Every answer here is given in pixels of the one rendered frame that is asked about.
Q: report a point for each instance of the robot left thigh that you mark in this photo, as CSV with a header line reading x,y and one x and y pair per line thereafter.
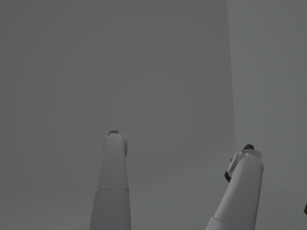
x,y
111,201

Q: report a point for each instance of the robot left shin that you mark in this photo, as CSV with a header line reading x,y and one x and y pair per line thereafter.
x,y
113,132

